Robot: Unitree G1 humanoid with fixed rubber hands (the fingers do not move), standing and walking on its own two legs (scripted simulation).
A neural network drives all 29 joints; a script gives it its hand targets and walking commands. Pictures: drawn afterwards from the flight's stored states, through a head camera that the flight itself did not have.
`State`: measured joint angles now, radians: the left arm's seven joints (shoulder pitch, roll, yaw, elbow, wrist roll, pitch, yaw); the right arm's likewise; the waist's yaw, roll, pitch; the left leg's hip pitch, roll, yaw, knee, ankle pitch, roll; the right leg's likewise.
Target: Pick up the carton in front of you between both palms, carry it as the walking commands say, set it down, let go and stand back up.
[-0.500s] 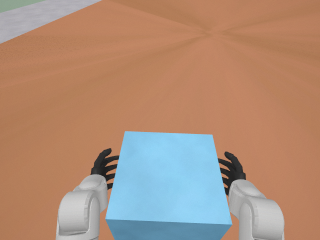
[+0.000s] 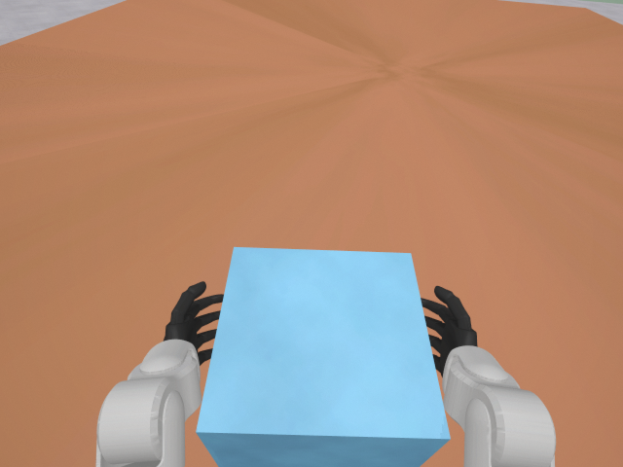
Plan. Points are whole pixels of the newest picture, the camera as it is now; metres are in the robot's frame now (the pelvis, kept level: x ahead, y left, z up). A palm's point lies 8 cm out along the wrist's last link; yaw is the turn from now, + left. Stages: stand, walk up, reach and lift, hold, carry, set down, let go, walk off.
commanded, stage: carry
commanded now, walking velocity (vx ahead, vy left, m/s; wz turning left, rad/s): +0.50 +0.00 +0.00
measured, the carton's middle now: (317, 375) +0.25 +0.00 +0.04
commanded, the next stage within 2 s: none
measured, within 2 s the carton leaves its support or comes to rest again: neither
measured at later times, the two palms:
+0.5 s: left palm (244, 184) +0.57 +0.14 +0.10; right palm (411, 193) +0.57 -0.16 +0.10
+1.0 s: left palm (254, 105) +0.90 +0.16 +0.11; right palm (377, 110) +0.90 -0.14 +0.11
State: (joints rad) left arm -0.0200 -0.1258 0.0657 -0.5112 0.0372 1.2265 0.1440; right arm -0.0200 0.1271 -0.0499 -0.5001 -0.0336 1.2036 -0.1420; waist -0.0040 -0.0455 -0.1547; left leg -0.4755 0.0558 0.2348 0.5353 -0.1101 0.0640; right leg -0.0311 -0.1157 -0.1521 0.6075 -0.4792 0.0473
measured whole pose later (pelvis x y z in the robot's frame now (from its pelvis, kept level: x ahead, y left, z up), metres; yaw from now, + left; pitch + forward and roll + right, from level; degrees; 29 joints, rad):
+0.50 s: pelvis +0.34 -0.02 -0.01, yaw +2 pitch +3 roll -1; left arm -0.01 -0.13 0.05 -0.53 0.04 1.22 0.14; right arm 0.00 0.13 -0.06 -0.54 -0.03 1.20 -0.14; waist 0.00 0.03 -0.11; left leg 0.09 0.10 0.18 0.48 -0.49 -0.04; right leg -0.51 -0.04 -0.23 0.53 -0.06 -0.07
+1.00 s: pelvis +0.67 +0.01 +0.00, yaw +0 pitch +3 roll +0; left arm 0.04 -0.13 0.03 -0.59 0.03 1.19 0.13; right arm 0.04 0.13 -0.04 -0.60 -0.03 1.19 -0.13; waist 0.01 -0.01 -0.11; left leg -0.50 0.07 0.21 0.47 -0.05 0.03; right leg 0.13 -0.06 -0.18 0.30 -0.45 0.04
